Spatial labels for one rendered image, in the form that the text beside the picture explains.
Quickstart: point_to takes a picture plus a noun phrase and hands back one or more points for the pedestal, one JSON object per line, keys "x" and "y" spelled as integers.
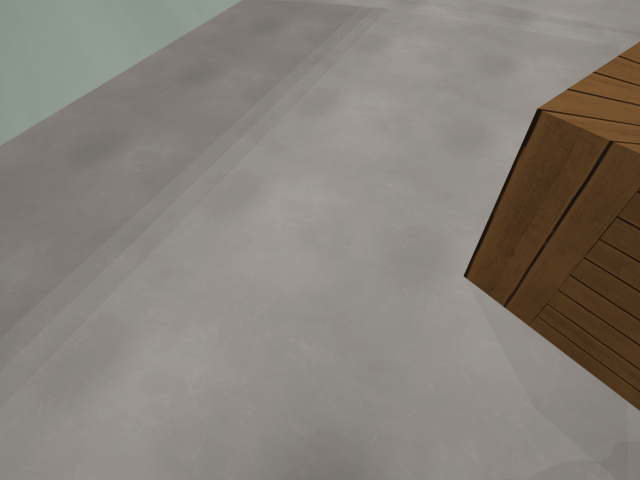
{"x": 561, "y": 248}

